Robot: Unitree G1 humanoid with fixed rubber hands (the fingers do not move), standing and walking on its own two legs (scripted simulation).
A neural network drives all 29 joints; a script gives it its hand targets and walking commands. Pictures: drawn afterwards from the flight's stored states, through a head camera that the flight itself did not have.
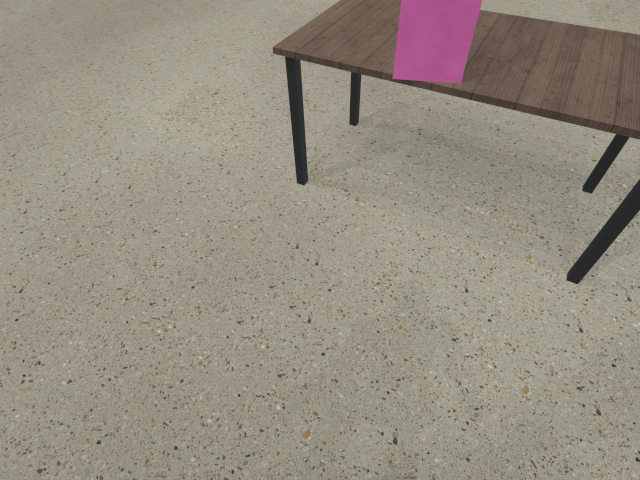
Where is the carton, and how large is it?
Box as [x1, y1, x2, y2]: [392, 0, 481, 83]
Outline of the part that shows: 401,0 392,78 460,83 481,0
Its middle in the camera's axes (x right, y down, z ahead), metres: +0.34 -0.64 +1.18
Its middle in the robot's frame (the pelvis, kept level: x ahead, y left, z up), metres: +1.30 -0.36 +0.00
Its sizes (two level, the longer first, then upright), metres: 0.210 0.200 0.250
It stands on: a table, 0.66 m high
